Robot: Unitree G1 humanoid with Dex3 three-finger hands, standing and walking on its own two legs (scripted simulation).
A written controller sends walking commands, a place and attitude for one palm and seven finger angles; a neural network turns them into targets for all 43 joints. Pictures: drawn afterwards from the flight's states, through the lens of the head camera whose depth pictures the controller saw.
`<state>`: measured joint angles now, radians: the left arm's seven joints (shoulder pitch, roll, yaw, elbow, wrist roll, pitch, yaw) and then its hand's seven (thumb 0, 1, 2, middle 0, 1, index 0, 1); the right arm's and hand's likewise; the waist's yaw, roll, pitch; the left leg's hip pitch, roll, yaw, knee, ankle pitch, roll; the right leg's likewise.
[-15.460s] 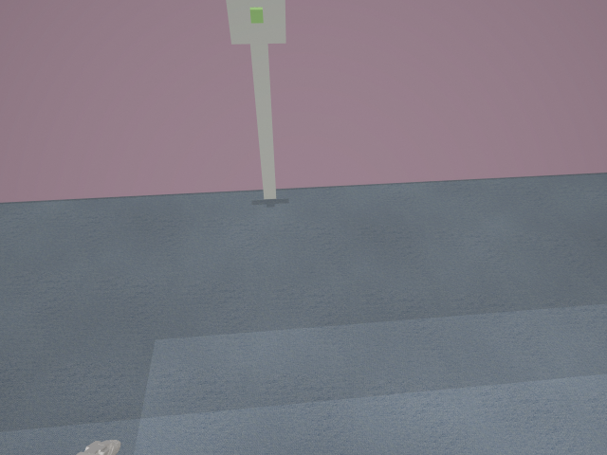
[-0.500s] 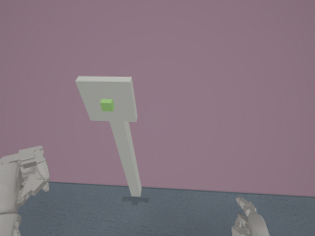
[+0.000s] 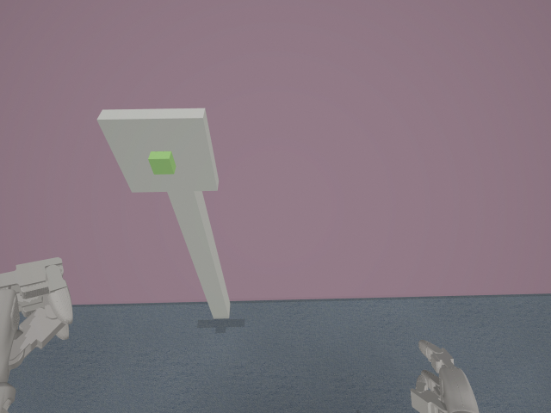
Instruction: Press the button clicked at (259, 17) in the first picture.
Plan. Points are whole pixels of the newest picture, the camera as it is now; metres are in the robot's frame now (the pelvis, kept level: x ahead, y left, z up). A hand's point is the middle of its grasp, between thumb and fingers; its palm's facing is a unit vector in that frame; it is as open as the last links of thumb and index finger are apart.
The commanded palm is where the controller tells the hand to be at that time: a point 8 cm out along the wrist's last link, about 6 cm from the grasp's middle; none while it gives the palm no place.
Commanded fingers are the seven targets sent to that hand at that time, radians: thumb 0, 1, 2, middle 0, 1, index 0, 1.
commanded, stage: step back with the hand held close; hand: left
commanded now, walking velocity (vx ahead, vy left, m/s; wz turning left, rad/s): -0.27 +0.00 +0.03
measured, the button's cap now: (162, 161) +0.53 +0.25 +0.06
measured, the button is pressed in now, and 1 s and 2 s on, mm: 0 0 0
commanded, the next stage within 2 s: stop stepping back and stand still in 0.96 s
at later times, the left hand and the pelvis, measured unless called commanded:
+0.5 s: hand out of the picture +0.11 +0.26 +0.16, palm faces +0.43 -0.78 -0.46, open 3.1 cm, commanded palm +0.04 +0.30 +0.17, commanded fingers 0.00 0.90 0.90 -1.30 -1.50 -1.30 -1.50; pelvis -0.07 +0.01 -0.02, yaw +3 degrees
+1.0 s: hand out of the picture +0.04 +0.26 +0.18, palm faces +0.39 -0.84 -0.38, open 3.1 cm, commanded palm -0.02 +0.30 +0.17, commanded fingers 0.00 0.90 0.90 -1.30 -1.50 -1.30 -1.50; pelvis -0.15 +0.02 -0.01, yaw +0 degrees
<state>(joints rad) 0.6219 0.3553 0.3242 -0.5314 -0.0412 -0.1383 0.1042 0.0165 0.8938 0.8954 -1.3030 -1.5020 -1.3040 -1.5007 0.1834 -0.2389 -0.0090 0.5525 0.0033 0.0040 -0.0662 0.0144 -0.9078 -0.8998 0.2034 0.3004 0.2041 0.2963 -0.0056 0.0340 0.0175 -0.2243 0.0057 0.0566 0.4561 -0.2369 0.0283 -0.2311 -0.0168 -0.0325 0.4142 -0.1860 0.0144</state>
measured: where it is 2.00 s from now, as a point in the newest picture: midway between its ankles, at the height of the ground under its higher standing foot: outside the picture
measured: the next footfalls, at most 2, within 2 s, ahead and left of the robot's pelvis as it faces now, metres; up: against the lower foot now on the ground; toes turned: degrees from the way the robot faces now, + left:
right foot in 1.06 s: -0.24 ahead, -0.10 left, +0.00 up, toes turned -3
left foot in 1.48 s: -0.12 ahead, +0.10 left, +0.00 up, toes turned -5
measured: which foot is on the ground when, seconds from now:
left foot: down 0.00-1.00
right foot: down 0.00-0.74, up 0.76-1.00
